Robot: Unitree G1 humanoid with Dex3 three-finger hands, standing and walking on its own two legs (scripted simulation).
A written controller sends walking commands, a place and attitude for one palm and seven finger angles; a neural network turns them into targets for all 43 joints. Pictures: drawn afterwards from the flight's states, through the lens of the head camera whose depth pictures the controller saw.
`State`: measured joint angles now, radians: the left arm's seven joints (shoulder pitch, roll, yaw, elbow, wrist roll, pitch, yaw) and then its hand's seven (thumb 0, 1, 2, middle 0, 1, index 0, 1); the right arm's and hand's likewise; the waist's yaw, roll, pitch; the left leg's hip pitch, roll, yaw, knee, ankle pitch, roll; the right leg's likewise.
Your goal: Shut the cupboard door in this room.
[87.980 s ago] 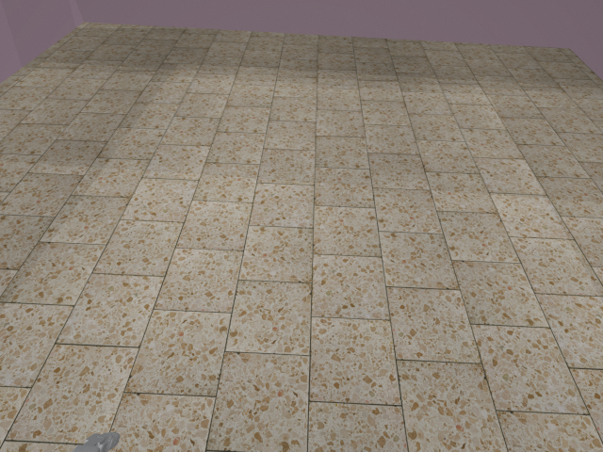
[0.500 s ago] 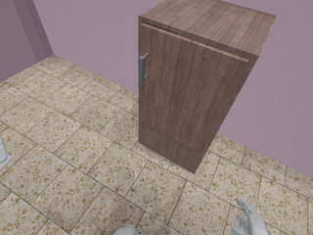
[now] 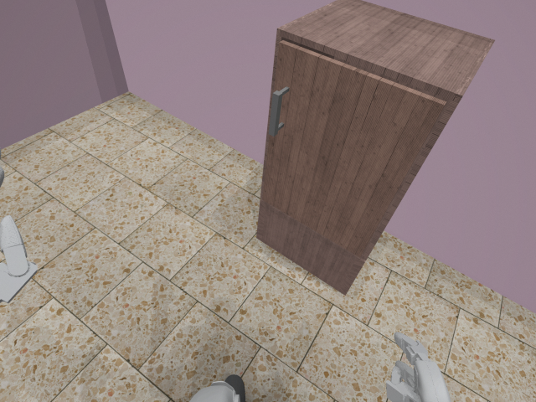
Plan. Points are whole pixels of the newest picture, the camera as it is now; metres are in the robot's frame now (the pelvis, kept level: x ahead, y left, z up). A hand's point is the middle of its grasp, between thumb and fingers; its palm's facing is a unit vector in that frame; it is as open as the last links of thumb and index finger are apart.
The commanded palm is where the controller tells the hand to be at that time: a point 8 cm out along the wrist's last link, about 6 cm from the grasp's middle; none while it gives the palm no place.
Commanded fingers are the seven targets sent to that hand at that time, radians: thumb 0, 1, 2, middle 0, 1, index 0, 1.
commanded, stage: stop stepping back and stand still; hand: left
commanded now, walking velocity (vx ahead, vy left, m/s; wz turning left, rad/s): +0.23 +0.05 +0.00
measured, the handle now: (279, 111) +0.84 +0.05 -0.03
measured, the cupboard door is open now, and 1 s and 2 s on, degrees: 0 0 0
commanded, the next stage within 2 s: let the arm hang, fingers relaxed in 1.86 s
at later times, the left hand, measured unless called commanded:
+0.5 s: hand out of the picture +0.06 +0.33 +0.20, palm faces +0.44 -0.85 -0.31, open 7.4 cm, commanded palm -0.03 +0.37 +0.19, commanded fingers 0.00 0.90 0.90 -0.20 -0.30 -0.20 -0.30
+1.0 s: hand out of the picture -0.06 +0.39 +0.20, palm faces +0.38 -0.82 -0.42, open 7.4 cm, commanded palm -0.12 +0.43 +0.19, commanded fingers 0.00 0.90 0.90 -0.20 -0.30 -0.20 -0.30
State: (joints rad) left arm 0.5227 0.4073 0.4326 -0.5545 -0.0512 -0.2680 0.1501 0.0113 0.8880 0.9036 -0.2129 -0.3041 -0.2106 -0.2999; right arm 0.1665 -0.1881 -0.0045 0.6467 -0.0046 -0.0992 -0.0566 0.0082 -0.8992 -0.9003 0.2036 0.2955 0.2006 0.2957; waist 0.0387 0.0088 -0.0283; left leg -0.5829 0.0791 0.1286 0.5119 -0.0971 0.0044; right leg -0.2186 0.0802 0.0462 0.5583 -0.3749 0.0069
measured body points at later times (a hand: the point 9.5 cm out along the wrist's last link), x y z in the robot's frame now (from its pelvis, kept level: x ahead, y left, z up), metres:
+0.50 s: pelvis -0.16 +0.06 +0.00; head -0.18 +0.11 +0.45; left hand +0.03 +0.37 +0.22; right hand -0.02 -0.16 -0.07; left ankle +0.05 +0.13 -0.70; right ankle -0.19 -0.02 -0.67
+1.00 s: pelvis -0.27 +0.14 +0.03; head -0.29 +0.18 +0.48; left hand -0.09 +0.43 +0.22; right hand -0.15 -0.09 -0.06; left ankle -0.25 +0.26 -0.72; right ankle -0.25 +0.02 -0.65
